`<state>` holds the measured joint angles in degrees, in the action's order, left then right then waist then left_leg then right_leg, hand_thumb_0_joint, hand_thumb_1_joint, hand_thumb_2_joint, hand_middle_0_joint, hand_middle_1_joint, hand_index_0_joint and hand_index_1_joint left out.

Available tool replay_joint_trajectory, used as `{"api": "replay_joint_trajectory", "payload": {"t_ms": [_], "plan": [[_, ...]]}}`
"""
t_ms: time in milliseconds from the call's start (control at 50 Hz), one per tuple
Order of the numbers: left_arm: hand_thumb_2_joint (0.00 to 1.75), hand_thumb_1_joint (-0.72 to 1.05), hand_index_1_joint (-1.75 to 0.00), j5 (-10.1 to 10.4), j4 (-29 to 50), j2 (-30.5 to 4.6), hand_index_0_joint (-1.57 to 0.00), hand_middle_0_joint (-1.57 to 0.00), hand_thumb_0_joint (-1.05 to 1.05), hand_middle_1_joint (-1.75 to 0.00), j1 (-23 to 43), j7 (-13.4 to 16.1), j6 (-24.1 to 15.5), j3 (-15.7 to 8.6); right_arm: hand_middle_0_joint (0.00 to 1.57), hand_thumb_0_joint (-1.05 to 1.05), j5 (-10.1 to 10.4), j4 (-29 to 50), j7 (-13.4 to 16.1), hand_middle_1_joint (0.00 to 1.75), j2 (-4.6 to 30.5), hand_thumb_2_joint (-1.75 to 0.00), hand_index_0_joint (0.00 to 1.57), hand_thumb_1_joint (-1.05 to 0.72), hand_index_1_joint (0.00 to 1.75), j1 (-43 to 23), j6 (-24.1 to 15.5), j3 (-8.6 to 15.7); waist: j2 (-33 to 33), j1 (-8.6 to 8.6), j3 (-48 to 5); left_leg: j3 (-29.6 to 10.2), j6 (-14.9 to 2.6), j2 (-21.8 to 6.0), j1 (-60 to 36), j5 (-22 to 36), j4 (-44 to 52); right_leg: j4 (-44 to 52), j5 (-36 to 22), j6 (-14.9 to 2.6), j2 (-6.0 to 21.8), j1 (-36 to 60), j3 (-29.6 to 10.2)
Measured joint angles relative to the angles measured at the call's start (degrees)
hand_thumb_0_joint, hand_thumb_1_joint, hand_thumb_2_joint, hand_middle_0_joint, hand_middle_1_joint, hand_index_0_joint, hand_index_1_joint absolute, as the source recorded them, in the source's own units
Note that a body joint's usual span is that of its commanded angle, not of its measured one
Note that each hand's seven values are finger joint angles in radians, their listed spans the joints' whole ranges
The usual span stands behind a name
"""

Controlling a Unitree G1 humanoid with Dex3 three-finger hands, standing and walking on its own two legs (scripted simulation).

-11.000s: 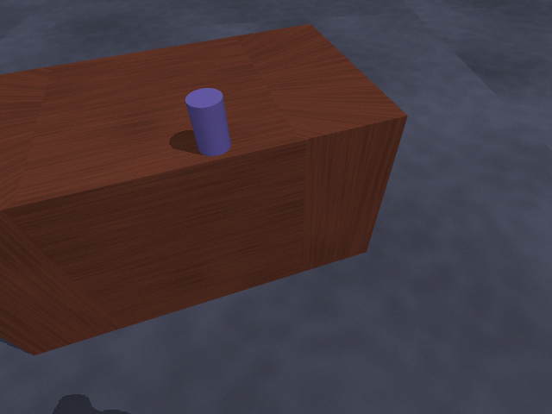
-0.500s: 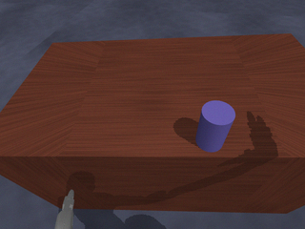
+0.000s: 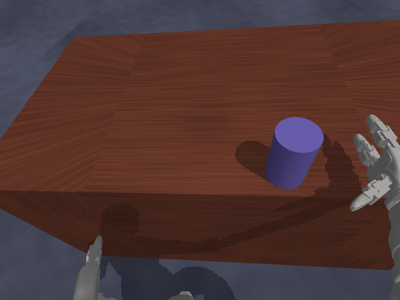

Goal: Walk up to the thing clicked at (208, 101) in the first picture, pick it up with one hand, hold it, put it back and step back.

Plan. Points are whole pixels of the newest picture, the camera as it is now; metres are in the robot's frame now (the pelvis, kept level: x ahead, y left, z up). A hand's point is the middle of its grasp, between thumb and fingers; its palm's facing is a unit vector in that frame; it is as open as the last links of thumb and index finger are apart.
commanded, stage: close in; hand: right
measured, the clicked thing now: (290, 155) +0.41 -0.14 +0.03
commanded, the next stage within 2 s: close in 0.58 s
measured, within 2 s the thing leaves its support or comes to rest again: leaves its support in 1.74 s
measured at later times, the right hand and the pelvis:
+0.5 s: hand (311, 163) +0.39 -0.17 +0.03, palm faces +0.05 +1.00 +0.04, open 17.8 cm; pelvis -0.01 +0.00 -0.02, yaw +1 degrees
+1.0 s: hand (296, 152) +0.41 -0.15 +0.04, palm faces +0.08 +1.00 +0.01, open 16.2 cm; pelvis -0.01 +0.00 -0.02, yaw +1 degrees
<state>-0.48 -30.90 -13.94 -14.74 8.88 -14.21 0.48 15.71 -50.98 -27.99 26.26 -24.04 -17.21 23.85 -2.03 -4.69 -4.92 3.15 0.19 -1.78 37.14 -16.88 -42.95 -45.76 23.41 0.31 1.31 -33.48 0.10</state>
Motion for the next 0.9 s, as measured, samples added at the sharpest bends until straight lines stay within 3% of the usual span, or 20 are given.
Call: {"api": "replay_joint_trajectory", "payload": {"t_ms": [140,220,340,520,700,800,900], "plan": [[0.04,-0.52,-0.04,-1.0,6.7,0.6,-0.07,-0.06,-0.01,-0.05,-2.2,-1.7,2.5,-2.1,0.04,-0.01,-2.9,2.8,7.6,0.05,-5.0,-0.04,0.04,0.61,0.04,-0.9,-4.6,-0.6,-0.8,-1.54,0.5,-0.8,-0.06,0.6,5.3,-1.7,-5.1,-5.6,2.5,0.06,0.7,-5.0,0.6],[0.04,-0.52,-0.04,-1.3,10.2,1.1,-0.07,-0.06,-0.01,-0.05,-3.9,-2.7,4.2,-2.4,0.04,-0.01,-4.7,5.7,12.0,0.05,-7.4,-0.04,0.04,0.61,0.04,-0.6,-5.0,-2.1,-0.2,-1.51,-0.1,-1.0,0.05,0.8,6.5,-2.3,-6.5,-7.2,3.3,-0.03,0.9,-6.1,0.8],[0.04,-0.52,-0.04,-1.0,13.4,1.8,-0.07,-0.06,-0.01,-0.05,-5.8,-4.5,6.4,-2.9,0.03,-0.01,-5.9,8.1,16.4,0.05,-10.2,-0.04,0.03,0.61,0.04,0.5,-4.4,-5.2,1.0,-0.95,-1.3,-1.0,0.28,0.4,6.1,-3.0,-7.3,-7.7,3.8,-0.28,0.5,-5.6,0.8],[0.04,-0.52,-0.04,-0.2,15.5,1.3,-0.07,-0.06,-0.01,-0.05,-6.4,-6.3,7.8,-5.4,0.03,-0.01,-7.2,11.3,20.5,0.05,-13.0,-0.04,0.03,0.61,0.04,1.5,-3.4,-8.3,0.9,0.06,-1.1,-1.3,0.39,0.0,6.3,-3.4,-8.6,-8.5,4.0,-0.46,0.1,-5.7,1.0],[0.04,-0.52,-0.04,-0.2,16.1,1.9,-0.07,-0.06,-0.01,-0.05,-7.1,-7.3,8.9,-5.4,0.02,-0.01,-8.6,13.9,24.4,0.05,-15.0,-0.04,0.03,0.61,0.05,1.5,-2.5,-10.7,0.9,0.19,-0.8,-1.4,0.27,0.0,6.8,-3.5,-9.0,-8.7,3.9,-0.29,0.1,-6.0,1.0],[0.06,-0.54,-0.05,-0.2,16.3,2.1,-0.06,-0.06,-0.01,-0.06,-6.9,-7.5,9.4,-5.1,0.05,-0.01,-9.1,13.4,25.7,0.07,-15.8,-0.05,0.05,0.61,0.07,1.0,-2.3,-11.1,1.2,0.03,-0.8,-1.5,0.25,0.0,6.6,-3.6,-9.1,-8.5,3.9,-0.29,0.1,-5.6,1.2],[0.06,-0.54,-0.06,-0.3,16.5,2.4,-0.06,-0.06,-0.01,-0.06,-6.4,-7.8,9.4,-4.8,0.19,-0.01,-9.7,10.9,26.2,0.15,-15.3,-0.07,0.2,0.6,0.14,-1.4,-2.6,-10.3,1.1,-0.21,-0.6,-1.6,0.14,0.0,7.1,-3.7,-9.5,-8.7,3.9,-0.2,0.1,-5.9,1.2]]}}
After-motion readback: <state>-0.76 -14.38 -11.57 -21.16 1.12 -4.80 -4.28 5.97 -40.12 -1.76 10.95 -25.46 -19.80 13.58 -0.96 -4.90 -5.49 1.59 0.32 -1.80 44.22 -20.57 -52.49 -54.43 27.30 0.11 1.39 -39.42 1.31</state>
